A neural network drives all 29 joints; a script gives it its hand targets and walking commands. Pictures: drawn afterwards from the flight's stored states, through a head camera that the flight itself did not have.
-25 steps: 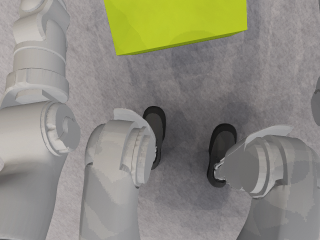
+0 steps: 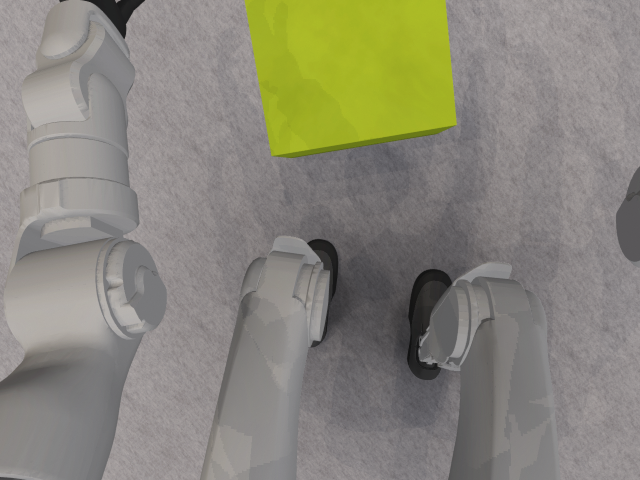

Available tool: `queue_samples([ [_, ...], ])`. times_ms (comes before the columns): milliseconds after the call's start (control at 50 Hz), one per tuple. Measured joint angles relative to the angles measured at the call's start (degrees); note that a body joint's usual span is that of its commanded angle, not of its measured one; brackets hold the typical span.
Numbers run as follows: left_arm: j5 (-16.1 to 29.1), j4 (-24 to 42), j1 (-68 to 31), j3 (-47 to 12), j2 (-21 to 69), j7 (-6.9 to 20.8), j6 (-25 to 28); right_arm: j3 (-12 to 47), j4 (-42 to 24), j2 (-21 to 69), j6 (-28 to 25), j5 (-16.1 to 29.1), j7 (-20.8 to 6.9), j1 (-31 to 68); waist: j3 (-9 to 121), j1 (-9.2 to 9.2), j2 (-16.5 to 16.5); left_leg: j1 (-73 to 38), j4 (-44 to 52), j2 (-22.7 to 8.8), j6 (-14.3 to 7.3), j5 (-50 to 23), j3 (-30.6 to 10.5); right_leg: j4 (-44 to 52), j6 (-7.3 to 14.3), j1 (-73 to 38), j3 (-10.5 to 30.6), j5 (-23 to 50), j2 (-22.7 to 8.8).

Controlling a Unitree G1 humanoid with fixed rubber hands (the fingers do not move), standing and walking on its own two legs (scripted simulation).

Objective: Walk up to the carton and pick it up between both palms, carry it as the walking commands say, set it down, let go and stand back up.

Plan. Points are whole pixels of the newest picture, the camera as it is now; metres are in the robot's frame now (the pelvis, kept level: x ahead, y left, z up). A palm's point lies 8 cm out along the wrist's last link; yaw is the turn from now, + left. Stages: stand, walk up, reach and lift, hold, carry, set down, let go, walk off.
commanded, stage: set down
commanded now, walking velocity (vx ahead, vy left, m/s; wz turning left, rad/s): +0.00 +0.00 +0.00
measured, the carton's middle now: (349, 55) +0.57 +0.09 -0.38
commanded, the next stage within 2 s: let go in 0.74 s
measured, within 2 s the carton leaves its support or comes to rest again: neither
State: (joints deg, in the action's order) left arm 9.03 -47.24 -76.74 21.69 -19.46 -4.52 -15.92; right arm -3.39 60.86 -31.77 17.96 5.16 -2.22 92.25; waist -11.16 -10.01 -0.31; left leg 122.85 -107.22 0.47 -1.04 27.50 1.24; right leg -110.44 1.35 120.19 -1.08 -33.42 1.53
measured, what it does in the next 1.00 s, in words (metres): rises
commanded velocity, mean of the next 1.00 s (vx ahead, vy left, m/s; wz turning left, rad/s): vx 0.00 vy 0.00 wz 0.00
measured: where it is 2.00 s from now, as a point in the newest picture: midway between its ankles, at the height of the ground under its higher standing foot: (369, 326)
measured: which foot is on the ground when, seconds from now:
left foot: down 0.00-1.00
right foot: down 0.00-1.00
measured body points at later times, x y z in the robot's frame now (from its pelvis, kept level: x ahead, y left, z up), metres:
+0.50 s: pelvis +0.02 +0.00 +0.15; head +0.36 +0.02 +0.44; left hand +0.52 +0.31 +0.05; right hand +0.64 -0.13 +0.05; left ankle +0.12 +0.11 -0.42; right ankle +0.09 -0.11 -0.42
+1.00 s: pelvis +0.05 +0.01 +0.23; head +0.36 +0.03 +0.56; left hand +0.48 +0.29 +0.11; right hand +0.59 -0.14 +0.11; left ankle +0.12 +0.11 -0.42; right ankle +0.09 -0.11 -0.42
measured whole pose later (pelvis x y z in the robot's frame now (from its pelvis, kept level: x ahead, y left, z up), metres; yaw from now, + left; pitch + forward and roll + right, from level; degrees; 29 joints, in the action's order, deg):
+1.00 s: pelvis +0.05 +0.01 +0.23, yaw +0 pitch +41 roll -1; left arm -2.8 -37.3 -48.5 20.1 -13.0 3.6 -11.8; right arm -15.2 49.3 -17.8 13.0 -7.1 0.2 62.1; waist -0.8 -7.4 -1.4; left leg 79.8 -52.0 1.4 -1.3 13.6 -0.2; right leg -53.8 -0.2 77.4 1.5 -17.8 2.3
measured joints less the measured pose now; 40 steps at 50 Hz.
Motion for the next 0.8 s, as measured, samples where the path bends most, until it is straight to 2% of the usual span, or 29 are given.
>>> queue_samples([
  [260,-0.43,4.86,5.85,-0.03,0.43,1.84,-2.44,-2.83,-4.23,1.71,1.92,-2.21,-0.92,-5.45,6.46,-0.02,-0.53,-9.48,16.35,0.62,0.40,-3.31,-0.78,16.66,-0.39,-9.22,0.71,3.89,0.66],
  [640,-5.52,5.06,10.54,2.90,3.75,3.73,-1.07,-8.66,-2.79,4.20,-0.29,-6.33,-3.61,-10.46,9.61,-0.12,-1.42,-28.59,43.01,0.72,0.35,-11.96,-1.22,43.54,-1.04,-27.90,2.05,13.20,1.06],
  [800,-9.97,2.35,11.43,4.26,5.91,4.42,0.55,-12.07,0.93,5.87,-1.84,-10.38,-4.22,-11.59,10.40,-0.02,-1.80,-34.42,49.76,0.59,0.16,-13.85,-0.97,50.40,-1.23,-33.63,2.58,15.33,1.08],
])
